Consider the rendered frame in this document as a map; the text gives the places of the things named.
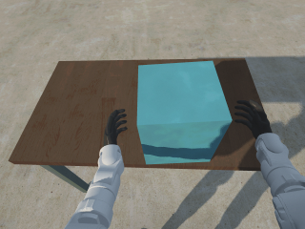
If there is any right robot forearm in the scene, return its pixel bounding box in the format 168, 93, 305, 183
254, 133, 305, 198

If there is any robot left hand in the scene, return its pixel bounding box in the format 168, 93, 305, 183
103, 109, 128, 146

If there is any robot right hand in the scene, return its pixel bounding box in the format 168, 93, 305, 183
234, 99, 272, 139

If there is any left robot forearm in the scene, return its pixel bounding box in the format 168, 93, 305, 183
64, 144, 125, 229

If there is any right robot upper arm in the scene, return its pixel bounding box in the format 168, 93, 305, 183
272, 189, 305, 229

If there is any table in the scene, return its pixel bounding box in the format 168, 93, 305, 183
8, 58, 271, 193

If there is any carton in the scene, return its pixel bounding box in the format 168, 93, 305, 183
136, 60, 233, 165

